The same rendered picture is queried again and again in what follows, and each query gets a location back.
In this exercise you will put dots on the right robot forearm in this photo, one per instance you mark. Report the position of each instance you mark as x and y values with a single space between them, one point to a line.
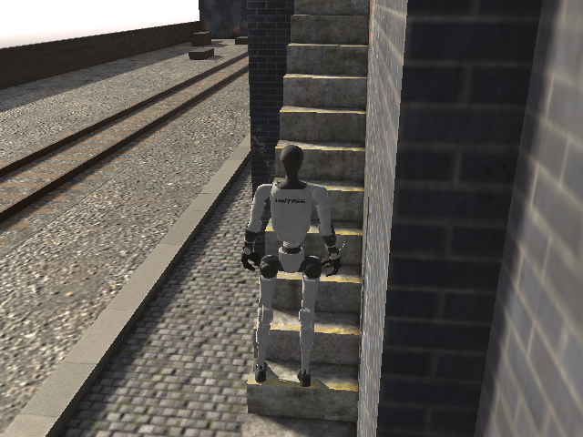
331 244

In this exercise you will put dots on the robot right upper arm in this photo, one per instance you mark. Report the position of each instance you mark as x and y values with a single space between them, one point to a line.
320 194

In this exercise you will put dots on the robot right hand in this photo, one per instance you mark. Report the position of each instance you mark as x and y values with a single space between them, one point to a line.
331 262

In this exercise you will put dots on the robot right shin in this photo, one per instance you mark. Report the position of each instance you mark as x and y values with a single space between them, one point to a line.
306 342

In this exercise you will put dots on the left robot forearm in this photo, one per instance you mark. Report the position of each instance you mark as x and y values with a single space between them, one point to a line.
249 240

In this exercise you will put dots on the robot left upper arm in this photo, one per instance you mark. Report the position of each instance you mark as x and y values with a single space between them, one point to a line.
263 192

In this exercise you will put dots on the left robot foot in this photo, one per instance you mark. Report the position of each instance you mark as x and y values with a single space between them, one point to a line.
260 375

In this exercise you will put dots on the robot left hand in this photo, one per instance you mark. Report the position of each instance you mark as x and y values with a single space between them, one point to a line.
255 257

